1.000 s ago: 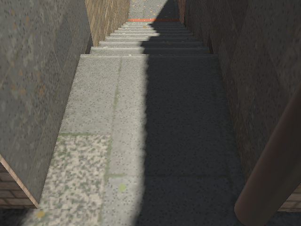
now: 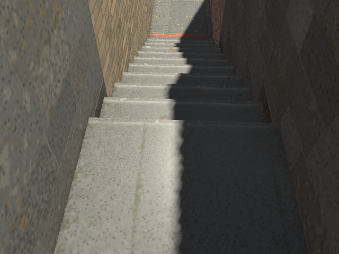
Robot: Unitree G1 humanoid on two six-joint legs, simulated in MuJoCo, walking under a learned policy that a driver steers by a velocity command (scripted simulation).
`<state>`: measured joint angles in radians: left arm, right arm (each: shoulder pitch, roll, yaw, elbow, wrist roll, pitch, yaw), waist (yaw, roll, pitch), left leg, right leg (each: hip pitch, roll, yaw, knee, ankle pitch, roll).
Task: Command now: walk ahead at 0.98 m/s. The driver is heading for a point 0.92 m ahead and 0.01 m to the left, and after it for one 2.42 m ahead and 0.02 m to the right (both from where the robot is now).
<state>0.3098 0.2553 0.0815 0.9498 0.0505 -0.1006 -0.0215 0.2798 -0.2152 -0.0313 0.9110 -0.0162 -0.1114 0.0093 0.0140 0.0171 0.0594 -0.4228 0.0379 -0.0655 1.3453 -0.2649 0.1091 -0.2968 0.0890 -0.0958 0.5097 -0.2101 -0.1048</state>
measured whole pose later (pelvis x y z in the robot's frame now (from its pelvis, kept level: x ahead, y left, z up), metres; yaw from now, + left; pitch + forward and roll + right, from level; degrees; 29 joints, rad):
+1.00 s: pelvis +0.95 -0.05 +0.00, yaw -2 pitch +0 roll +0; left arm 0.37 0.30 0.07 0.94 0.01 -0.09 0.02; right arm 0.22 -0.27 -0.05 0.84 -0.04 -0.08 -0.01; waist 0.04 0.01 0.06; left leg -0.51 0.05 -0.09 1.13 -0.28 0.06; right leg -0.25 0.08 -0.07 0.49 -0.24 -0.10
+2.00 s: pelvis +1.89 -0.04 -0.48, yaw -1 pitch -1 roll -1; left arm 0.56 0.21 0.04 1.08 -0.01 -0.12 0.04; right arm 0.20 -0.26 -0.04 0.89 -0.05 -0.10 -0.02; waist 0.03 0.03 0.01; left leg -0.38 -0.04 0.05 0.65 -0.05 0.11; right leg -0.22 0.10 -0.02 1.64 -0.76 -0.11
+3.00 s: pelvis +2.67 -0.07 -0.89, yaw -3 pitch +5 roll -2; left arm 0.45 0.20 -0.02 0.87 0.02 -0.10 -0.01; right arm 0.12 -0.30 -0.04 0.79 -0.09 -0.08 -0.01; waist 0.08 0.02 -0.02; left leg -0.66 0.01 0.02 1.07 -0.13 -0.01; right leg -0.65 -0.03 0.00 1.06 -0.20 0.00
